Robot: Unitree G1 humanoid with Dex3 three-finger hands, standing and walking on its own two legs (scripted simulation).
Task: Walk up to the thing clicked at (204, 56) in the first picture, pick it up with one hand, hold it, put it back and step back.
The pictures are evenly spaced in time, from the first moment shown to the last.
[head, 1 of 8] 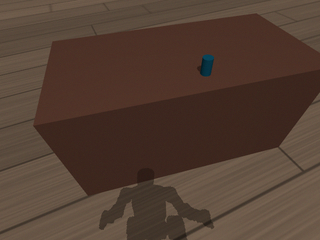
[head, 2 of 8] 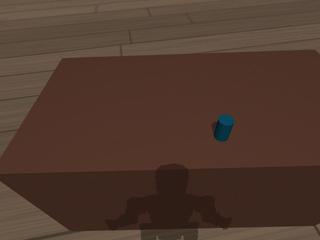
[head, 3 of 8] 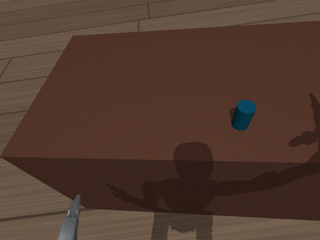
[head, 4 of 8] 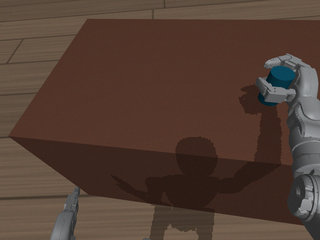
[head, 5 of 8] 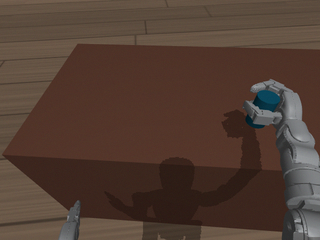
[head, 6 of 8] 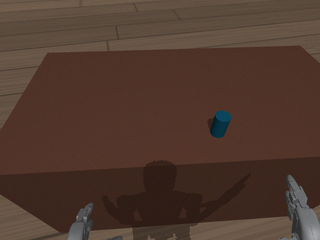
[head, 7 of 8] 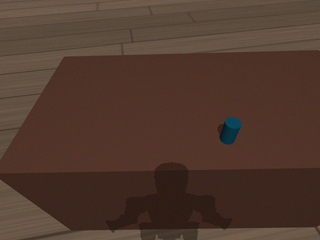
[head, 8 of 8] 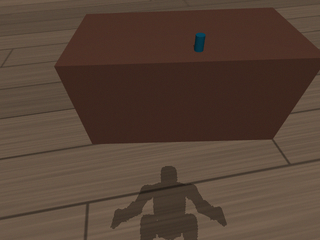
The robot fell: no
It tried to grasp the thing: yes
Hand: right
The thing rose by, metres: 0.24
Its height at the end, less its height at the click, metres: +0.00
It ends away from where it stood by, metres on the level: 0.01
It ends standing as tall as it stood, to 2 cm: yes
